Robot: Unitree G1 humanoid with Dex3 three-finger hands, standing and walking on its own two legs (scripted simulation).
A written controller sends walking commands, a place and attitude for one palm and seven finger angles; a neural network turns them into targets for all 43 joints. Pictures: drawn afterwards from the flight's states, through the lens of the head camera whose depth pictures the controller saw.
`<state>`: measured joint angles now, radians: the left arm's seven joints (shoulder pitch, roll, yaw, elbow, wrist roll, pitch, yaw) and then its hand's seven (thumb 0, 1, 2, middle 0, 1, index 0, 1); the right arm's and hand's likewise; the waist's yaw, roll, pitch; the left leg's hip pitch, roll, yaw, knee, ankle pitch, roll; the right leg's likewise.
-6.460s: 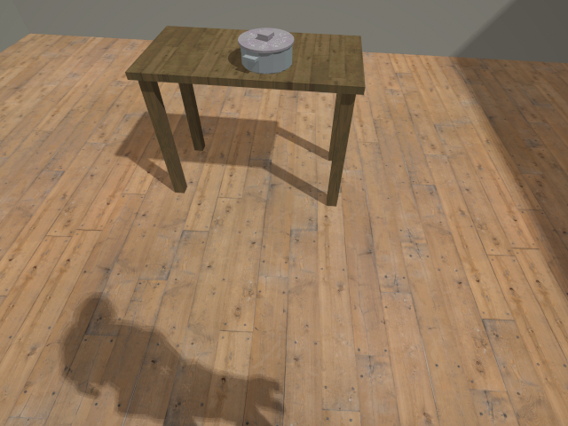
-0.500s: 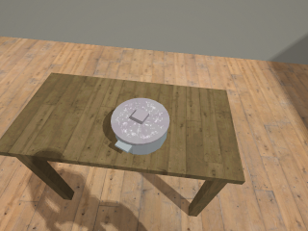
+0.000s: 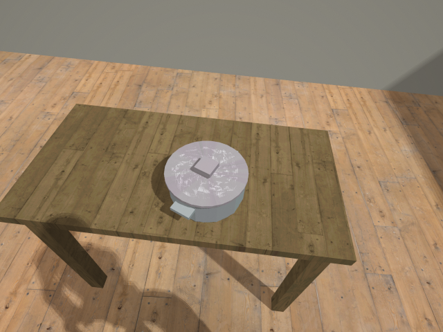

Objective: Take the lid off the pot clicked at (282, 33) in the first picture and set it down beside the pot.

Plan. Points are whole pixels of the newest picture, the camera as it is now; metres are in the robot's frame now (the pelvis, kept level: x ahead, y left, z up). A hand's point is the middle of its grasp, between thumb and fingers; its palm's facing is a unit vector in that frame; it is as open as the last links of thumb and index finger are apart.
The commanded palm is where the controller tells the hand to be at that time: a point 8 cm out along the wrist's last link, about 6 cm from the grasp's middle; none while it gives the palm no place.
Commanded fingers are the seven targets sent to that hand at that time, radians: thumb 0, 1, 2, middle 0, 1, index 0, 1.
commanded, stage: look again from close up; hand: left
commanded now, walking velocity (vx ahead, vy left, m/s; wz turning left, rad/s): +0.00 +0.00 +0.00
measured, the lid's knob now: (206, 166) +0.48 +0.07 -0.02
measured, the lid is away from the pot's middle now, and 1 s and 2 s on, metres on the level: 0.00 0.00 0.00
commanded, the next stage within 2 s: shuffle to correct the standing spot in 0.68 s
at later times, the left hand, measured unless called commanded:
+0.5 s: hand out of the picture -0.02 +0.16 -0.18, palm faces +0.02 -0.99 -0.14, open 7.4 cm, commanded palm none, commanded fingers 0.00 0.90 0.90 -0.20 -0.30 -0.20 -0.30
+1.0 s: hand out of the picture -0.03 +0.16 -0.19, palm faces +0.01 -0.99 -0.12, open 7.4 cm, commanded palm none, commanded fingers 0.00 0.90 0.90 -0.20 -0.30 -0.20 -0.30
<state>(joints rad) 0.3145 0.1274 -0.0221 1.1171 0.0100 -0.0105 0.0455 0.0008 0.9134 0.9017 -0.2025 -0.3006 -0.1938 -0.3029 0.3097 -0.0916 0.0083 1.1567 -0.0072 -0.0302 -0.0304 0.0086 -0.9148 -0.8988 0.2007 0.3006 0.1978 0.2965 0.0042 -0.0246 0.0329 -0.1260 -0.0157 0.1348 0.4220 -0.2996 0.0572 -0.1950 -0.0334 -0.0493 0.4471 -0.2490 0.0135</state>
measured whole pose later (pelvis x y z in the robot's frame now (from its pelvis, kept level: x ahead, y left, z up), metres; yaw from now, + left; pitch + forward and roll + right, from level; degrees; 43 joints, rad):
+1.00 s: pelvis +0.00 +0.02 +0.00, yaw +0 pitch +0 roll -1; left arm 0.32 0.12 -0.02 1.13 0.01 0.01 0.05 0.00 0.91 0.90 -0.20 -0.30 -0.19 -0.30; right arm 0.32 -0.07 0.00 1.16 -0.01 -0.03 -0.04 0.01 -0.91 -0.90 0.20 0.30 0.20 0.30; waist 0.00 -0.05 0.03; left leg -0.14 -0.04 0.15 0.45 -0.32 0.09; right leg -0.21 -0.06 -0.03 0.47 -0.26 0.04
